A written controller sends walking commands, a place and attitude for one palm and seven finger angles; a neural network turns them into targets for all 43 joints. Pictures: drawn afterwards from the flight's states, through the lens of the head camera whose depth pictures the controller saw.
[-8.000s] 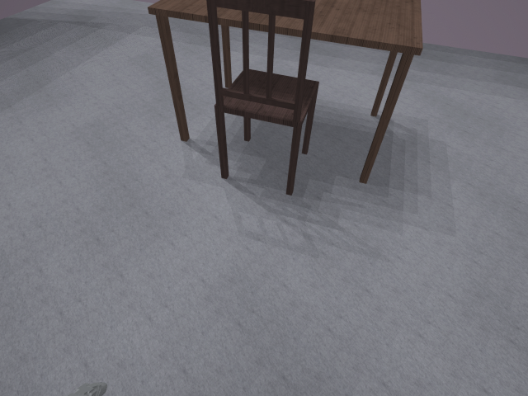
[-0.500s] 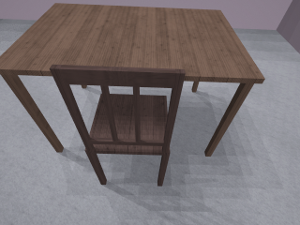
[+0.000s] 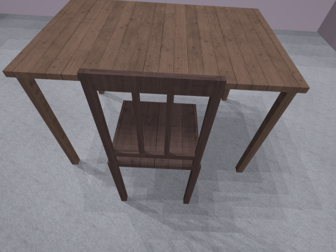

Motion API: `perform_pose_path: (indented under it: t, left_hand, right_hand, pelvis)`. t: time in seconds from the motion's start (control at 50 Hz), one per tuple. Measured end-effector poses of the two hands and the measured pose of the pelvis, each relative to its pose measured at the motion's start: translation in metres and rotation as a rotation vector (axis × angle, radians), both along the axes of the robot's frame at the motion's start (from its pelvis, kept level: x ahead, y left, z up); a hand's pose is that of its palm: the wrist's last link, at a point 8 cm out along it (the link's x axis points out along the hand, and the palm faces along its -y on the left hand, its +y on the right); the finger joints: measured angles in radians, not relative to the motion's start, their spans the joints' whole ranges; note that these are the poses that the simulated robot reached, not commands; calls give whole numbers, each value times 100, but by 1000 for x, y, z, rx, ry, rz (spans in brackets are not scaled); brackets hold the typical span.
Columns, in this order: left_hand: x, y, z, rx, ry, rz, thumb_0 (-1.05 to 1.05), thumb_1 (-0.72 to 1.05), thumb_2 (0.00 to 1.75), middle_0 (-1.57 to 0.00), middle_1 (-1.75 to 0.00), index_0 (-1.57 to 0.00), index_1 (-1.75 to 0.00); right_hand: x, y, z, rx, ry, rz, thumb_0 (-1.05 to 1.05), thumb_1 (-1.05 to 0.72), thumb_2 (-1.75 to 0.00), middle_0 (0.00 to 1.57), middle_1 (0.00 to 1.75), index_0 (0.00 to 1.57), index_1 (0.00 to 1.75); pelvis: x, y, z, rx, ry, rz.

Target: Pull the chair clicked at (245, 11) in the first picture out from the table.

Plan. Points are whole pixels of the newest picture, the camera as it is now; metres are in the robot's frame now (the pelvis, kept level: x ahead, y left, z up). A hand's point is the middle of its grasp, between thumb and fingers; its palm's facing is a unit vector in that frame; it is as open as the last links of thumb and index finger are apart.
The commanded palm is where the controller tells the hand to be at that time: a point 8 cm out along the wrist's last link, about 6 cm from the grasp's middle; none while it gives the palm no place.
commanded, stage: look again from close up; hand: left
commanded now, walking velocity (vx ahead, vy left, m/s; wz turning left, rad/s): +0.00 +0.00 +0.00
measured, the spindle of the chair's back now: (139, 126) +0.51 +0.13 -0.07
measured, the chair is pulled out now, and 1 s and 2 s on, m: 0.00 0.00 0.00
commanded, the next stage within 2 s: shuffle to correct the standing spot in 0.16 s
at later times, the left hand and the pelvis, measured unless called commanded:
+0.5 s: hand out of the picture -0.03 +0.15 -0.18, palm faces -0.02 -0.99 -0.15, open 7.4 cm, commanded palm none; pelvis +0.01 -0.02 +0.00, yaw -1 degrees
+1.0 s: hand out of the picture +0.04 +0.09 -0.19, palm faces +0.04 -0.99 -0.12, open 7.4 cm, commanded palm none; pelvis +0.10 -0.05 -0.01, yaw -2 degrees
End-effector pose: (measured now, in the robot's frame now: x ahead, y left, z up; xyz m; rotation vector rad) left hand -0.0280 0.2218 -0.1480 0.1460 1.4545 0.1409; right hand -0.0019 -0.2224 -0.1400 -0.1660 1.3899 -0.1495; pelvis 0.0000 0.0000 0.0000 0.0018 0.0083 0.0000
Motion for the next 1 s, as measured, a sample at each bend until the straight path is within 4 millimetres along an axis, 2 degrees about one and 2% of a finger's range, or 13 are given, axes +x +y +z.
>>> perform_pose_path:
  t: [0.14,0.4,0.56,0.66,0.74,0.88,0.94,1.0]
  left_hand:
    - [-9,-9,-3,-23,24,11,0,90,90,-19,-30,-20,-30]
    - [-5,-21,-8,-50,20,2,0,90,90,-19,-30,-20,-30]
    - [6,-31,-3,-24,51,-23,0,91,90,-19,-30,-20,-30]
    - [20,-48,-2,-5,16,17,0,91,90,-19,-30,-20,-30]
    - [23,-65,-1,-18,26,47,0,91,90,-19,-30,-20,-30]
    - [27,-87,-3,-80,118,62,0,90,90,-19,-30,-20,-30]
    - [40,-87,-12,-92,134,60,0,90,90,-20,-30,-20,-30]
    - [66,-82,-14,-69,99,49,1,90,90,-20,-30,-20,-30]
  right_hand:
    - [6,-1,1,-10,-11,0,1,-92,-90,21,30,20,30]
    - [9,-6,1,-13,-16,-9,1,-92,-90,20,30,20,30]
    - [-7,-22,-7,7,34,-60,1,-91,-90,21,30,20,30]
    - [-7,-38,-13,24,99,-57,1,-91,-90,21,30,20,30]
    - [21,-47,-7,21,97,-37,1,-91,-90,20,30,20,30]
    - [102,-57,-3,-22,-22,3,2,-94,-90,20,30,19,30]
    - [132,-53,-5,-34,-94,5,2,-93,-90,20,30,19,30]
    - [151,-49,-2,-29,-139,-3,1,-93,-90,20,30,19,30]
  pelvis:
    - [2,0,0,1,-9,-1]
    - [5,-5,-1,13,-8,-4]
    - [14,-25,-4,24,10,-26]
    - [32,-44,-7,6,12,-7]
    - [49,-54,-4,3,21,0]
    - [79,-53,-4,-1,18,-8]
    - [94,-50,-11,-1,-1,-16]
    - [101,-51,-9,21,-10,-32]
